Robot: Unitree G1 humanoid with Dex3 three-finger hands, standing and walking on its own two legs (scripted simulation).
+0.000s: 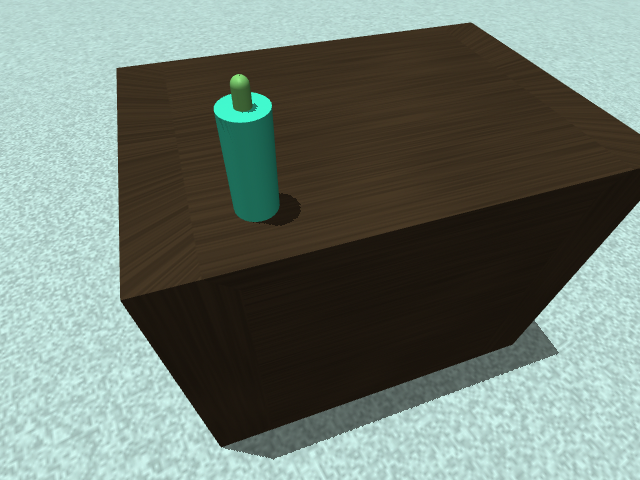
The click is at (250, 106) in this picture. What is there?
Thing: necked bottle
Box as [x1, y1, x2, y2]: [214, 74, 279, 221]
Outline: 234,75 230,80 231,93 222,97 215,103 214,114 234,210 239,217 245,220 260,221 272,216 277,211 279,205 271,103 266,97 251,92 247,78 241,74
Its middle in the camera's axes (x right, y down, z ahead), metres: -0.10 -0.13 +0.56
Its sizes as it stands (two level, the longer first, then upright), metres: 0.076 0.076 0.224
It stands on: a support 0.80 m high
